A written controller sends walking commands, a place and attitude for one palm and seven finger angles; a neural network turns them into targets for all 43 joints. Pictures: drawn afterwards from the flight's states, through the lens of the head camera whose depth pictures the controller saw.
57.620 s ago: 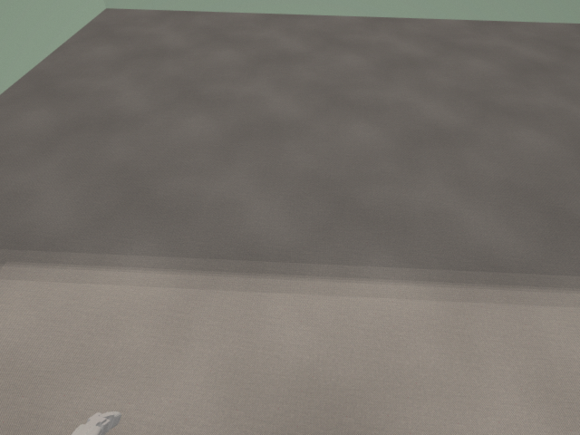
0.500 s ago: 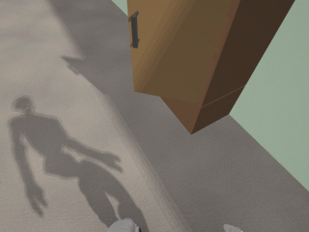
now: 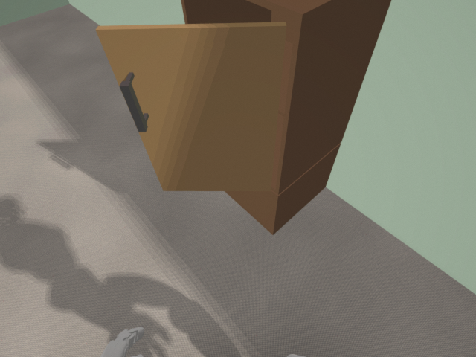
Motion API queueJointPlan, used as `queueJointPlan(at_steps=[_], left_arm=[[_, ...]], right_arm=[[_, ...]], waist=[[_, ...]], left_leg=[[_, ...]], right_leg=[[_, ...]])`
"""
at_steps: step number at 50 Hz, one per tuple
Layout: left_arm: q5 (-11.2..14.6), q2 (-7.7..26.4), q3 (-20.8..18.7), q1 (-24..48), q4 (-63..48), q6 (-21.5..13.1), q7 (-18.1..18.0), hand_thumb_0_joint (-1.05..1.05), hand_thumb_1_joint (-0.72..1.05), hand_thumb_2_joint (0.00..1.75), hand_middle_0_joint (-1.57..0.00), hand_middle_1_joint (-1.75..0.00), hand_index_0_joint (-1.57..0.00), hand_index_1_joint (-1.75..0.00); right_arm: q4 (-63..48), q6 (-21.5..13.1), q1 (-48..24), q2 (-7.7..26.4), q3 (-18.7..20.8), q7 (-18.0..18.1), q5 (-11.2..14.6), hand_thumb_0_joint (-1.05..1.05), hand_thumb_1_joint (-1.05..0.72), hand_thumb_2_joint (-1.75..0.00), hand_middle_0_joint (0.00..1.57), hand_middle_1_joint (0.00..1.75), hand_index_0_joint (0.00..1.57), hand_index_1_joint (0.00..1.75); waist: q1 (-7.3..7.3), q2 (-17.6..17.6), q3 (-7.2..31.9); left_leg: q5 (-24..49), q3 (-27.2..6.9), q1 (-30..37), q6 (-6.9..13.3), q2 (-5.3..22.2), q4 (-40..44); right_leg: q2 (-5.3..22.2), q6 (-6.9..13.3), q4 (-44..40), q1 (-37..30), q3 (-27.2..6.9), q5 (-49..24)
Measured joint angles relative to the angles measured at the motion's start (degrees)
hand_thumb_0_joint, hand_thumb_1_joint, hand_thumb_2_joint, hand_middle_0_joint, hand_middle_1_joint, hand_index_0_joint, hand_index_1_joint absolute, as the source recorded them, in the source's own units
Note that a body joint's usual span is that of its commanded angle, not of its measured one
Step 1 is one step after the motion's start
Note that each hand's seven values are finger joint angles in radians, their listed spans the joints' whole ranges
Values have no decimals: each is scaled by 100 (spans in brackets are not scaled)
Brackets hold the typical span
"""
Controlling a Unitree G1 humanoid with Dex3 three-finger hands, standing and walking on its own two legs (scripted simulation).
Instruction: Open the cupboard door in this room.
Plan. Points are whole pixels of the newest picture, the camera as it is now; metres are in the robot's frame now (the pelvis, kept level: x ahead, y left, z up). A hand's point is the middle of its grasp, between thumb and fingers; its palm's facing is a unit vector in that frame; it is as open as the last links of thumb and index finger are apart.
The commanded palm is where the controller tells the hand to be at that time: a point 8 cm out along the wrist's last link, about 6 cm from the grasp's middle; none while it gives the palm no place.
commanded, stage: take the last steps up to it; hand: left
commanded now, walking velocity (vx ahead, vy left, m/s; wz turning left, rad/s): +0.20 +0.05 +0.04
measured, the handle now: (136, 103) +0.67 +0.27 +0.02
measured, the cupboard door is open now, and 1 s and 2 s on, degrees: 46 46 46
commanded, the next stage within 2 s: come to a stop and stand still in 0.18 s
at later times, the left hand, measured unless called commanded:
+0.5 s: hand out of the picture +0.10 +0.21 -0.18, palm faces +0.08 -0.99 -0.14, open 7.3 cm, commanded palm none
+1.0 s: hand out of the picture +0.13 +0.16 -0.15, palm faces +0.02 -0.97 -0.23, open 7.3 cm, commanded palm none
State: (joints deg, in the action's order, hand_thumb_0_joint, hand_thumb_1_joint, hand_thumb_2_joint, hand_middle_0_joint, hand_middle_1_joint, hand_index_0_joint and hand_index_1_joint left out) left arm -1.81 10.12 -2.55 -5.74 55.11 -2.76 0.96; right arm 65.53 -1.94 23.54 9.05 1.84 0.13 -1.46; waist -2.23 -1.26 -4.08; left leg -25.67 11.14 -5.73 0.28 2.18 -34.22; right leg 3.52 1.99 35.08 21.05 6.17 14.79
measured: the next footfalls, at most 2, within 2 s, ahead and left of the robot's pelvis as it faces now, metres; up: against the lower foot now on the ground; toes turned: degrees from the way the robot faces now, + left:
left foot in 0.34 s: +0.21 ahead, +0.13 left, +0.00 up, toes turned +7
right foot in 0.84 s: +0.11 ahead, -0.14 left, +0.00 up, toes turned -2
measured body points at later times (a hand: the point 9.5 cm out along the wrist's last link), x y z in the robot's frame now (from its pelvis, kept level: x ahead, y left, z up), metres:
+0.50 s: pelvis +0.13 +0.04 +0.01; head +0.16 +0.08 +0.45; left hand +0.10 +0.26 -0.17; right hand +0.25 -0.18 -0.13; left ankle +0.17 +0.13 -0.73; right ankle +0.06 -0.10 -0.69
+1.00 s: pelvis +0.10 -0.02 +0.02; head +0.11 -0.04 +0.47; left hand +0.13 +0.21 -0.13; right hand +0.10 -0.27 -0.15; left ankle +0.12 +0.12 -0.70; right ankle +0.07 -0.14 -0.73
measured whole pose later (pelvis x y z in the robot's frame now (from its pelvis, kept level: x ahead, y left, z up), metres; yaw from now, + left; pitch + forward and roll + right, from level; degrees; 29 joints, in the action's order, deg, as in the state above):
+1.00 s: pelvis +0.10 -0.02 +0.02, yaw +0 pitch +0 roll +2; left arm -1.5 8.9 -1.0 -15.0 59.5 0.4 -1.2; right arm 62.1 3.6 16.1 12.4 3.8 -0.5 -1.4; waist -0.1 -0.4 -0.8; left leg -20.2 2.3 -20.8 -1.9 0.9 -41.2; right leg 3.3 -0.4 25.8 8.6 1.5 17.1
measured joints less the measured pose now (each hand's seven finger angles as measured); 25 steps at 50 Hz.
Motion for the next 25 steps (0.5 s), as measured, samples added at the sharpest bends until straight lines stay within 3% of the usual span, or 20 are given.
queueJointPlan(at_steps=[3, 6, 11, 15, 17, 20, 22, 25], left_arm=[[55, -122, 66, -147, 56, -130, -62, 0, 92, 89, -19, -30, -20, -30], [148, -171, -45, -405, 140, -175, -211, -1, 95, 89, -20, -30, -21, -30], [59, -8, -17, -794, 454, -134, -199, -2, 96, 89, -20, -30, -21, -30], [34, -25, 29, -1103, 724, -52, -149, -1, 94, 89, -20, -30, -20, -30], [46, -51, 55, -1267, 839, 7, -155, 0, 93, 89, -20, -30, -20, -30], [118, -16, 123, -1308, 976, 161, -233, 0, 93, 89, -20, -30, -20, -30], [142, -20, 161, -1239, 994, 278, -284, 0, 92, 89, -20, -30, -20, -30], [132, -67, 168, -1038, 900, 431, -294, 1, 92, 89, -20, -30, -20, -30]], right_arm=[[42, 103, -171, -22, 14, -22, 49, 1, -91, -90, 20, 30, 19, 30], [-60, 147, -452, -19, 58, -14, 52, 1, -91, -90, 20, 30, 19, 30], [-322, 140, -981, 7, 106, -42, 42, 1, -91, -90, 20, 30, 19, 30], [-468, 83, -1312, 76, 118, -63, 35, 1, -92, -90, 20, 30, 19, 30], [-525, 8, -1405, 107, 83, -61, 26, 0, -92, -90, 20, 30, 19, 30], [-562, -68, -1575, 6, -2, 34, 20, 0, -92, -90, 20, 30, 19, 30], [-584, -35, -1700, -76, -83, 122, 34, 0, -91, -90, 20, 30, 19, 30], [-661, 74, -1855, -144, -123, 222, 54, 0, -91, -90, 20, 30, 19, 30]], waist=[[18, 27, -136], [94, 57, -131], [198, 141, -19], [349, 218, 44], [408, 236, 88], [469, 477, 69], [515, 555, 26], [475, 446, -71]], left_leg=[[-231, -532, -958, -29, -53, -2190], [215, -751, -1683, -118, 60, -2713], [750, -753, -2112, -243, 232, -1569], [1022, -662, -1870, -227, 141, -465], [1584, -617, -1535, -208, 70, 209], [1337, -486, -1396, 225, -93, 98], [1204, -395, -1278, 312, -125, 149], [1316, -388, -1168, 334, -90, 376]], right_leg=[[-41, 20, -142, -335, 103, 132], [-132, 33, -684, -762, 182, 16], [-180, -35, -1242, -1272, 258, -9], [-131, -185, -1172, -1530, 246, 263], [-108, -292, -912, -1586, 231, 528], [66, -326, -111, -1383, 14, 1111], [60, -346, 454, -1131, -189, 1605], [-32, -360, 1162, -689, -340, 1784]])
